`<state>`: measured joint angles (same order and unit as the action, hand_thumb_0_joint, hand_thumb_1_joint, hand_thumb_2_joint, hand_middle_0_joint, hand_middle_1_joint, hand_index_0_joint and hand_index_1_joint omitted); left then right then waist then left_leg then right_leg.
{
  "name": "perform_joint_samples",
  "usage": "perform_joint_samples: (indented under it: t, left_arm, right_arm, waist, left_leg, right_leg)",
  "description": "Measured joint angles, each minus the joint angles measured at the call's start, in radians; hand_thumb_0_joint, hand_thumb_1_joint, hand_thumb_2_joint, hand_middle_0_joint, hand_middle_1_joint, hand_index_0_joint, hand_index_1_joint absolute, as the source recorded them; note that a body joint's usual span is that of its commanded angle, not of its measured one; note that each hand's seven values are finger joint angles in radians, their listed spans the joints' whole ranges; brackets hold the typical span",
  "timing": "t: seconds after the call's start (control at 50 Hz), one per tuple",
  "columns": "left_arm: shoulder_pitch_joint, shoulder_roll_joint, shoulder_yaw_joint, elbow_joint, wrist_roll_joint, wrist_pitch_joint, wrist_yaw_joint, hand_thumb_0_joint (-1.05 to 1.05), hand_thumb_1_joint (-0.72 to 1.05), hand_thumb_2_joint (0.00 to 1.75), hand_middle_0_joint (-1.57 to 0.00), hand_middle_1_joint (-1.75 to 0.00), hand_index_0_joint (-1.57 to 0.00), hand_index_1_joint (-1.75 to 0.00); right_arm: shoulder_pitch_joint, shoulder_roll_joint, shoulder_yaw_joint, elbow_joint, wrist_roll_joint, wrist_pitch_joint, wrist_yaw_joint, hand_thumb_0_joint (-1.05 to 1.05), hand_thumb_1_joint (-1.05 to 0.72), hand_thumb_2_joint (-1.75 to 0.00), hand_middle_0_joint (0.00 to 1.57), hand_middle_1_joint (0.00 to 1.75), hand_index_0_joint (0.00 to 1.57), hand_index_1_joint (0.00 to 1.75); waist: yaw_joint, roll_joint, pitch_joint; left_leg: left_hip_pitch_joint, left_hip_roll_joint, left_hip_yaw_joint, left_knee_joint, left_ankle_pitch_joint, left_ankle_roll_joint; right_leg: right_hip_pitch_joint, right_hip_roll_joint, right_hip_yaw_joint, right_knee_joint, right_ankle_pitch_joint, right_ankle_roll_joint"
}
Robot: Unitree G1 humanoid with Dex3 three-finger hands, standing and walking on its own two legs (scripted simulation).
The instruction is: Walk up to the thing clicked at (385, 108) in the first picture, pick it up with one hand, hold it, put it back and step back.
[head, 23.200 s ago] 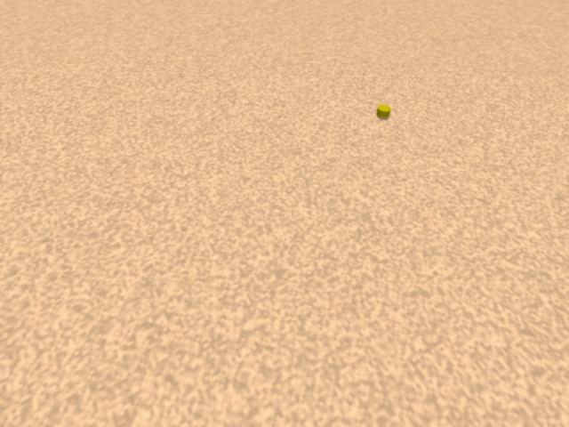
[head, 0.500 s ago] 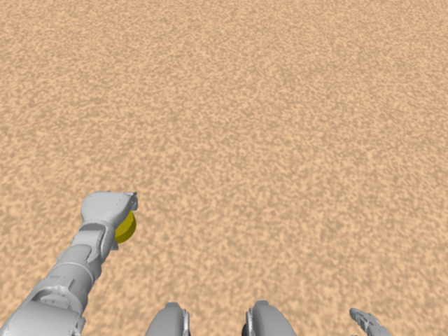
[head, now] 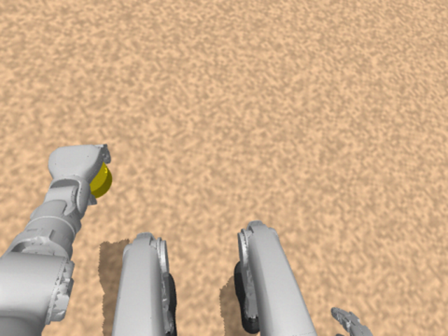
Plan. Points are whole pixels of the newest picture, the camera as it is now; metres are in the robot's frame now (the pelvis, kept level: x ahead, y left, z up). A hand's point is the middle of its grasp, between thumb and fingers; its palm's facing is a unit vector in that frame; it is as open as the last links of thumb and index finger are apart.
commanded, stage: crouch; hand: left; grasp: from above
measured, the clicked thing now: (89, 177) +0.43 +0.23 -0.17
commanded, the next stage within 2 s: lower in 1.00 s
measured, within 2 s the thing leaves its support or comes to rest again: neither
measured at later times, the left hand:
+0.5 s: hand (98, 184) +0.44 +0.24 -0.27, palm faces -0.45 -0.03 -0.89, open 10.2 cm
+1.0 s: hand (106, 184) +0.45 +0.24 -0.32, palm faces -0.45 -0.04 -0.89, open 10.1 cm
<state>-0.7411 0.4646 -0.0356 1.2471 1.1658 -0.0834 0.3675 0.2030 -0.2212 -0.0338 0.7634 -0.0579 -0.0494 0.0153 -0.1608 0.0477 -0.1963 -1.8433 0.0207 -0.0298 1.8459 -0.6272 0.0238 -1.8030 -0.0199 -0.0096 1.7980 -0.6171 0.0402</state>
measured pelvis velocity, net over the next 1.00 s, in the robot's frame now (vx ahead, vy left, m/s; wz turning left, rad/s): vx -0.01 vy -0.01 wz -0.06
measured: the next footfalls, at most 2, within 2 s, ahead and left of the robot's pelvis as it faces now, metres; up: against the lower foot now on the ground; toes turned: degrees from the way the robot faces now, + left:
none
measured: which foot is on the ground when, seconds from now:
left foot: down 0.00-1.00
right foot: down 0.00-1.00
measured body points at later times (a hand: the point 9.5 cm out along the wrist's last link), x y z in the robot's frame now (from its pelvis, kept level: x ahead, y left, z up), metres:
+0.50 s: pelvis -0.01 -0.01 -0.10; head +0.22 +0.03 +0.29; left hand +0.46 +0.24 -0.22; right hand +0.05 -0.29 -0.22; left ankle +0.08 +0.11 -0.47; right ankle +0.08 -0.14 -0.47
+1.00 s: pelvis -0.01 -0.01 -0.16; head +0.22 +0.03 +0.22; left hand +0.47 +0.24 -0.27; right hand +0.01 -0.28 -0.27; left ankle +0.08 +0.11 -0.47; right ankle +0.08 -0.14 -0.47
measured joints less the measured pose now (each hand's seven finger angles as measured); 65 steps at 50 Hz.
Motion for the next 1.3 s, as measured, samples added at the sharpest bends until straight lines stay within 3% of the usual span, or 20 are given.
perform_joint_samples:
  t: [0.14,0.38,0.56,0.78,1.08,1.3]
  left_arm:
    - [-0.047,0.041,0.029,0.035,0.048,-0.027,0.046,0.00,-0.04,0.55,-0.63,-0.67,-0.67,-0.64]
    - [-0.103,0.097,0.082,0.075,0.057,-0.042,0.058,0.00,-0.05,0.57,-0.63,-0.67,-0.68,-0.64]
    - [-0.145,0.131,0.082,0.145,0.060,-0.058,0.047,0.00,-0.04,0.55,-0.62,-0.68,-0.66,-0.65]
    - [-0.194,0.170,0.114,0.224,0.097,-0.081,0.080,0.00,-0.02,0.52,-0.61,-0.68,-0.65,-0.65]
    - [-0.221,0.214,0.122,0.243,0.080,-0.090,0.066,0.00,-0.01,0.51,-0.61,-0.67,-0.66,-0.65]
    - [-0.222,0.241,0.122,0.280,0.103,-0.109,0.086,0.00,-0.01,0.50,-0.63,-0.65,-0.68,-0.62]
  right_arm:
    - [-0.035,-0.012,0.007,0.001,-0.024,-0.025,0.030,0.01,-0.90,-0.90,0.20,0.29,0.20,0.30]
    - [-0.064,-0.036,0.005,-0.009,-0.056,-0.030,0.081,0.00,-0.91,-0.90,0.20,0.29,0.20,0.30]
    - [-0.052,-0.033,0.015,0.006,-0.064,-0.029,0.099,0.00,-0.91,-0.90,0.20,0.29,0.20,0.30]
    - [-0.041,-0.031,0.039,0.027,-0.080,-0.035,0.109,0.00,-0.91,-0.90,0.20,0.29,0.20,0.30]
    - [-0.044,-0.043,0.070,0.021,-0.089,-0.045,0.123,0.00,-0.91,-0.90,0.20,0.30,0.20,0.30]
    - [-0.052,-0.060,0.088,0.009,-0.099,-0.050,0.135,0.00,-0.91,-0.90,0.20,0.30,0.20,0.30]
  waist:
    - [-0.016,-0.022,0.013]
    - [-0.025,-0.035,0.056]
    - [-0.040,-0.043,0.083]
    - [-0.068,-0.045,0.106]
    - [-0.073,-0.052,0.144]
    - [-0.090,-0.072,0.166]
  left_leg:
    - [-0.135,-0.009,-0.024,0.127,-0.024,-0.013]
    - [-0.240,0.002,-0.048,0.270,-0.054,-0.021]
    - [-0.318,0.004,-0.056,0.362,-0.051,-0.021]
    - [-0.406,0.003,-0.065,0.464,-0.044,-0.019]
    - [-0.449,0.004,-0.085,0.532,-0.056,-0.024]
    - [-0.473,-0.001,-0.101,0.576,-0.060,-0.025]
  right_leg:
    - [-0.124,-0.006,-0.018,0.126,-0.033,-0.008]
    - [-0.230,0.010,-0.033,0.260,-0.054,-0.013]
    - [-0.308,0.017,-0.035,0.346,-0.046,-0.012]
    - [-0.392,0.022,-0.036,0.444,-0.037,-0.010]
    - [-0.434,0.028,-0.050,0.502,-0.042,-0.008]
    - [-0.449,0.029,-0.062,0.535,-0.044,-0.006]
